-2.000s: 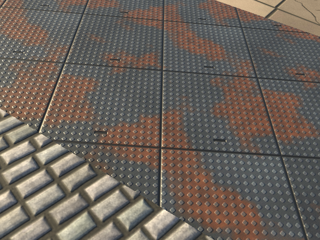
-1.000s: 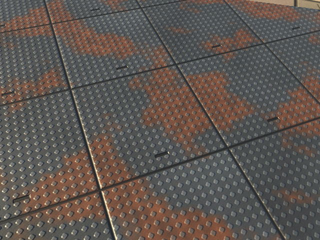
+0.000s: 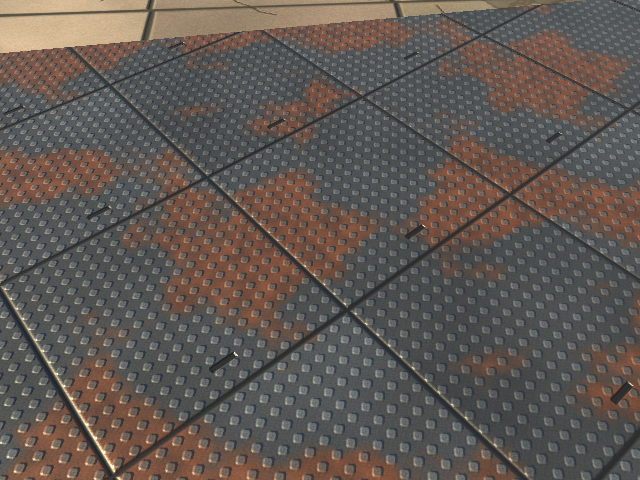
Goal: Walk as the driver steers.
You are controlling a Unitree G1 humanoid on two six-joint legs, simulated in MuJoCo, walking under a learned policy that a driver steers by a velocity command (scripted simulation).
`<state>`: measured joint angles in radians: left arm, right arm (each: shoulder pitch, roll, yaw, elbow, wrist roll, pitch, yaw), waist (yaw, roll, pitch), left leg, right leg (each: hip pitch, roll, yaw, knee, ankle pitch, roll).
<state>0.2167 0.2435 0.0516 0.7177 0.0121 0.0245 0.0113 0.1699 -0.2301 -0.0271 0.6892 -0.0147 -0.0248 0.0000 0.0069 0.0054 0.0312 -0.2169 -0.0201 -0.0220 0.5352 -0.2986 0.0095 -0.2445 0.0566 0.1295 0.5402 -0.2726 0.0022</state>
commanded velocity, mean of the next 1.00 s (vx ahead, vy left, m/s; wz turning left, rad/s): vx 0.19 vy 0.00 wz -0.01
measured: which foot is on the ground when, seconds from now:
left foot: down 0.00-0.70, up 0.72-1.00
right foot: down 0.00-1.00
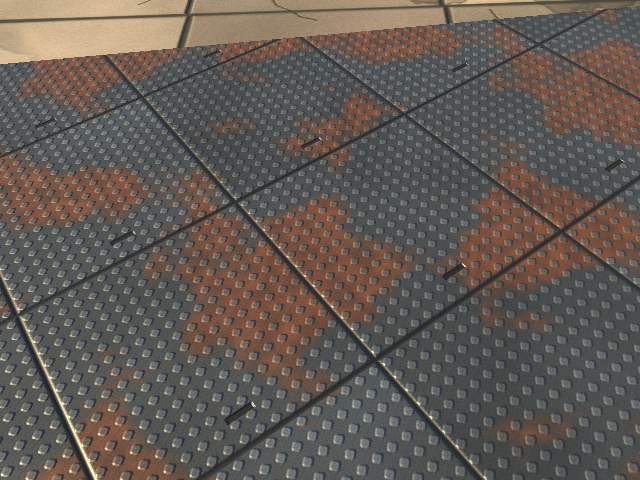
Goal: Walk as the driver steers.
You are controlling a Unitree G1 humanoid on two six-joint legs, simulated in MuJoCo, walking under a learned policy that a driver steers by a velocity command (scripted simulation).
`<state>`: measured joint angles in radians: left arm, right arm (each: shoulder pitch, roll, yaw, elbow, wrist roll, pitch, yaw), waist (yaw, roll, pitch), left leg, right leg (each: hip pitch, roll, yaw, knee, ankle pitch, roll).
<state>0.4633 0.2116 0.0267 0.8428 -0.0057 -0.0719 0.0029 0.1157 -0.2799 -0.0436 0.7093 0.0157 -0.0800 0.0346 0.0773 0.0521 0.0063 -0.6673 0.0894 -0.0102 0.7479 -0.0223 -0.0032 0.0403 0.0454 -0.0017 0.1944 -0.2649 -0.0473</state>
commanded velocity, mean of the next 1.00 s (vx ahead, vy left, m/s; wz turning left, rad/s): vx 0.49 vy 0.00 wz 0.00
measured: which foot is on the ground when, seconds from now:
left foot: up 0.00-0.14, down 0.16-0.74, up 0.76-1.00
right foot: down 0.00-0.18, up 0.20-0.70, down 0.72-1.00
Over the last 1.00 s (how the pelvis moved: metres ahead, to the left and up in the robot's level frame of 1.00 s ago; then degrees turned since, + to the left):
0.17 -0.03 0.01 0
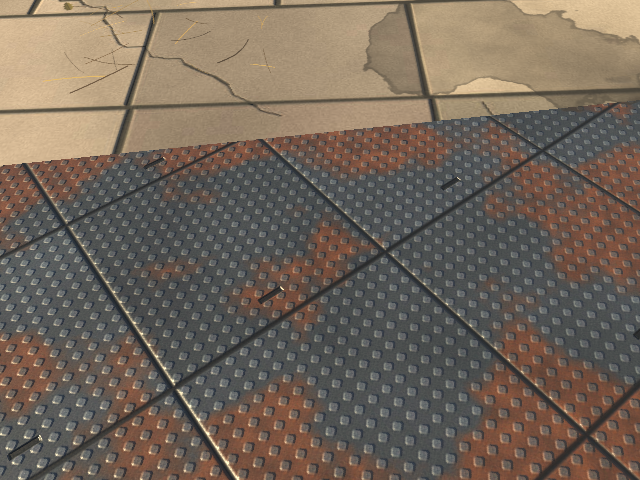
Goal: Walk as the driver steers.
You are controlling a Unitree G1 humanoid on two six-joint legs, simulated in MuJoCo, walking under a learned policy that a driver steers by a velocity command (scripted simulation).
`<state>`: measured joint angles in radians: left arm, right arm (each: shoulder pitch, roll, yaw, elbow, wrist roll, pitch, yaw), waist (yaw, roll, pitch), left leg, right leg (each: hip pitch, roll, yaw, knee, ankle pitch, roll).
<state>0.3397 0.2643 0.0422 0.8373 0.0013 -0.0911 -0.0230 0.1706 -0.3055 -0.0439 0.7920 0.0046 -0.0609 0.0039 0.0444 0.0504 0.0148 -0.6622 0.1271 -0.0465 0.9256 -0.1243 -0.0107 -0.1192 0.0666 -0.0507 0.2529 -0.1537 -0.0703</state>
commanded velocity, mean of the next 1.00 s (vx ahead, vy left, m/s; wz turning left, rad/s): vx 0.38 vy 0.00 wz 0.12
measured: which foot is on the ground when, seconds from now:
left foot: up 0.00-0.24, down 0.26-0.78, up 0.80-1.00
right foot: down 0.00-0.28, up 0.30-0.74, down 0.76-1.00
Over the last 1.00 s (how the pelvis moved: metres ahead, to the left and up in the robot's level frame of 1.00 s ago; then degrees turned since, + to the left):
0.57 -0.01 0.00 0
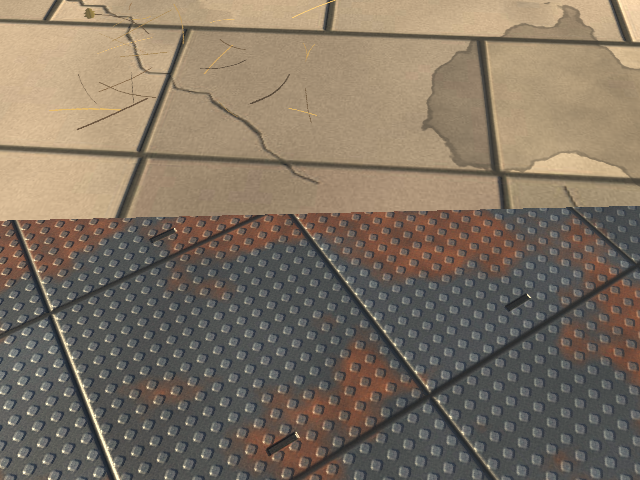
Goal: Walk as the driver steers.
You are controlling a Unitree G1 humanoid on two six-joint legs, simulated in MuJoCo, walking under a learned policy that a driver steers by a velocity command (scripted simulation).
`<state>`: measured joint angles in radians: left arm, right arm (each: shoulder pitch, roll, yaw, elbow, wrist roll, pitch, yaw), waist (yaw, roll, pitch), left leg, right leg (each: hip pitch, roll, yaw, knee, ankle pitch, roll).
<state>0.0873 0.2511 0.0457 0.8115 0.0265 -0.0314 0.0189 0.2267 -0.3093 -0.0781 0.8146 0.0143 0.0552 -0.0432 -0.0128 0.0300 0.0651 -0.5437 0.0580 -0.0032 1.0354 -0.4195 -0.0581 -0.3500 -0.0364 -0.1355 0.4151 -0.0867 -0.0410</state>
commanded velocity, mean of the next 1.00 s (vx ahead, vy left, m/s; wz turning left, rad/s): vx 0.09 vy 0.00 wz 0.51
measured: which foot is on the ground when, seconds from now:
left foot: up 0.00-0.16, down 0.18-0.68, up 0.70-1.00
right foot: down 0.00-0.18, up 0.20-0.66, down 0.68-1.00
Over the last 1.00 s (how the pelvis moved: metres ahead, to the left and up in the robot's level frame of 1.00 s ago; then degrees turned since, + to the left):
0.46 0.03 -0.01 9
